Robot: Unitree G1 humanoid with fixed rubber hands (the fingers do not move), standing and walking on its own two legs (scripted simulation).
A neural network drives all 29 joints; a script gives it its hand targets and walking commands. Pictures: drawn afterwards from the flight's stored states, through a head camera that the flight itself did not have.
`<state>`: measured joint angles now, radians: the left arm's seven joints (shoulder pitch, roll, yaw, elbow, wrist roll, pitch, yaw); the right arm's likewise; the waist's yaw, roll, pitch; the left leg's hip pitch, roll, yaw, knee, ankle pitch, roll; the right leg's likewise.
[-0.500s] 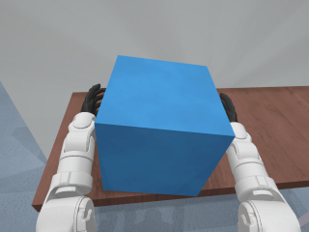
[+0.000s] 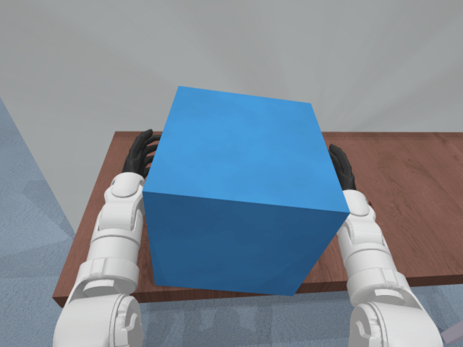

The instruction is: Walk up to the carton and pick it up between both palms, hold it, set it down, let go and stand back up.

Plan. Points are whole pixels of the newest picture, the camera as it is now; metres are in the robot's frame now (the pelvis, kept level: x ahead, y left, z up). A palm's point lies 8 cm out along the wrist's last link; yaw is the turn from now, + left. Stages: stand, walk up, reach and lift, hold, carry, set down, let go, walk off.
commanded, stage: set down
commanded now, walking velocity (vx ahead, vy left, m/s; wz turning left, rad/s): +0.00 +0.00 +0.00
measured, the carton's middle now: (235, 190) +0.42 +0.00 +0.07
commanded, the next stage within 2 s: none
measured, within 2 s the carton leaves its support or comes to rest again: rests again in 0.18 s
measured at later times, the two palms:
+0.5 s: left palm (128, 182) +0.39 +0.20 +0.11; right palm (333, 187) +0.38 -0.17 +0.12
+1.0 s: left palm (127, 184) +0.38 +0.20 +0.11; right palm (332, 188) +0.39 -0.17 +0.12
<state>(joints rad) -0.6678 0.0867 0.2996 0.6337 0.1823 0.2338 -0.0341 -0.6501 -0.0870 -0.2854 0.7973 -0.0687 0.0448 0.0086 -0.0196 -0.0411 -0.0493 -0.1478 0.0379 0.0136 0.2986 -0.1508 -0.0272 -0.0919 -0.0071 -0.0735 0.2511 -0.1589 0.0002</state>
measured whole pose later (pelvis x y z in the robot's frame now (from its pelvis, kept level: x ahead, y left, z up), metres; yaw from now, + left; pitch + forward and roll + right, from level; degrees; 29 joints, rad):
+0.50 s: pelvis +0.00 +0.01 +0.00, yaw +0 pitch -1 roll +0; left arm -0.62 0.07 0.34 0.62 0.23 0.20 -0.06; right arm -0.64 -0.04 -0.37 0.80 -0.16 -0.02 0.06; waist -0.01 -0.05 -0.02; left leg -0.12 0.03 0.01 0.29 -0.15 -0.02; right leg -0.06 -0.02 -0.08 0.24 -0.16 0.01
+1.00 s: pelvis +0.00 +0.00 +0.00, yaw +1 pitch +0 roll +0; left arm -0.64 0.04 0.39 0.59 0.25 0.20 -0.09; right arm -0.65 -0.03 -0.41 0.78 -0.17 -0.06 0.07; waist -0.01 -0.05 -0.01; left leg -0.14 0.02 0.01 0.26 -0.13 -0.02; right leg -0.10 -0.03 -0.08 0.26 -0.16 0.01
